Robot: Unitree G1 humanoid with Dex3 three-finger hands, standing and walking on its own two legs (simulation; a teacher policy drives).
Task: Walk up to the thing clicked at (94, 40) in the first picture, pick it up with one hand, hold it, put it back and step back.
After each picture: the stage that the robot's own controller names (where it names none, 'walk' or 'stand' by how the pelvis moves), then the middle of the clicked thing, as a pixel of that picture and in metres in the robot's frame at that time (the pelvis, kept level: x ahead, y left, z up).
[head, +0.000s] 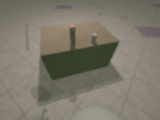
stand; (93, 38) +1.01 -0.05 -0.11
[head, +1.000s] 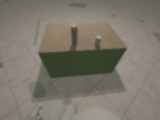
walk; (97, 41) +0.90 -0.06 -0.09
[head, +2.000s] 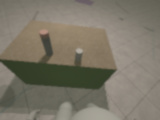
walk; (78, 54) +0.57 +0.11 -0.07
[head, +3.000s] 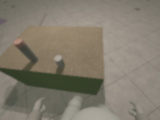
walk; (59, 61) +0.46 +0.27 -0.06
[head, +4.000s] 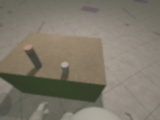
stand; (65, 68) +0.46 +0.21 -0.10
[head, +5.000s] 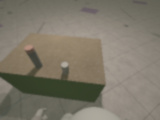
stand; (65, 68) +0.47 +0.21 -0.11
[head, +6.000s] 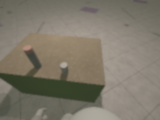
stand; (64, 68) +0.46 +0.22 -0.11
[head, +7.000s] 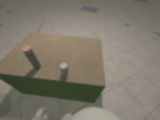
stand; (64, 69) +0.45 +0.22 -0.11
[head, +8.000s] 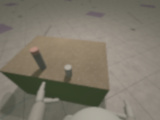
rise first; (68, 70) +0.45 +0.20 -0.10
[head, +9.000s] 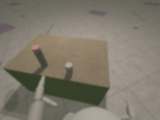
go down; (69, 68) +0.47 +0.20 -0.10
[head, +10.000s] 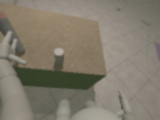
go down; (59, 56) +0.47 +0.18 -0.03
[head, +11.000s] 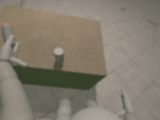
approach; (59, 55) +0.47 +0.19 -0.02
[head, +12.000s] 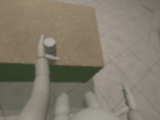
close; (50, 47) +0.50 +0.20 +0.02
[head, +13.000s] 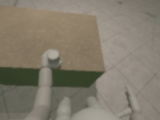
lift; (54, 59) +0.42 +0.19 +0.02
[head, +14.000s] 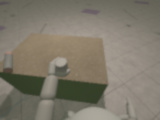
lift; (62, 67) +0.32 +0.16 +0.12
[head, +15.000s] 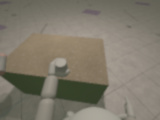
hold; (62, 68) +0.32 +0.17 +0.11
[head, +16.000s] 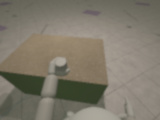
hold; (62, 67) +0.33 +0.17 +0.12
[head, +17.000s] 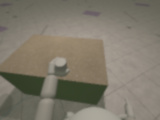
crouch; (62, 67) +0.32 +0.17 +0.12
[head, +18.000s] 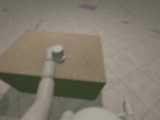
crouch; (59, 54) +0.42 +0.20 +0.12
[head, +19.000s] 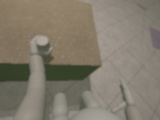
lower; (44, 46) +0.50 +0.21 +0.01
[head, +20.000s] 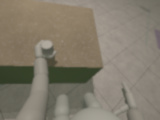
lower; (48, 50) +0.48 +0.20 +0.02
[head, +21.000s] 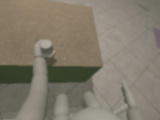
lower; (47, 49) +0.49 +0.20 +0.01
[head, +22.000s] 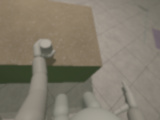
lower; (47, 49) +0.49 +0.20 +0.02
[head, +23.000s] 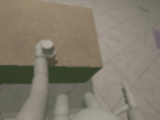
loosen; (49, 49) +0.48 +0.20 +0.02
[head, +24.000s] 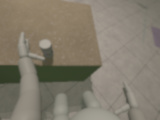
withdraw; (47, 49) +0.48 +0.20 +0.01
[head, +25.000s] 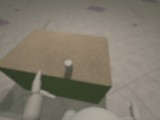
sink last; (68, 66) +0.45 +0.18 -0.06
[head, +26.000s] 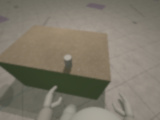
stand; (68, 61) +0.48 +0.19 -0.04
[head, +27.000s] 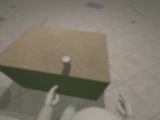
stand; (66, 63) +0.47 +0.19 -0.04
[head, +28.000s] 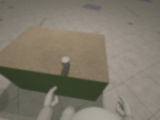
stand; (65, 63) +0.47 +0.19 -0.04
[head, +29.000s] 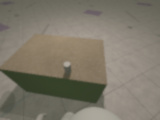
stand; (67, 67) +0.48 +0.20 -0.10
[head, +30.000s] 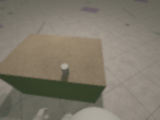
stand; (65, 69) +0.44 +0.21 -0.11
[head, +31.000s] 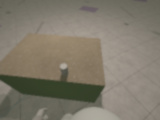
stand; (64, 69) +0.44 +0.22 -0.11
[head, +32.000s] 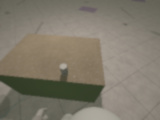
walk; (64, 69) +0.44 +0.22 -0.11
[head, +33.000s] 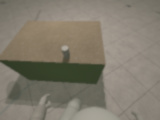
walk; (65, 52) +0.58 +0.24 -0.09
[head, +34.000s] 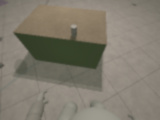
walk; (73, 30) +0.86 +0.19 -0.08
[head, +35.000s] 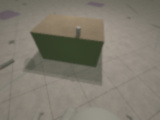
stand; (78, 31) +1.09 +0.20 -0.09
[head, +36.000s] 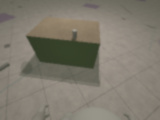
stand; (74, 34) +1.07 +0.21 -0.11
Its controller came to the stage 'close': yes
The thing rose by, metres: 0.22
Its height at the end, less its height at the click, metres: +0.00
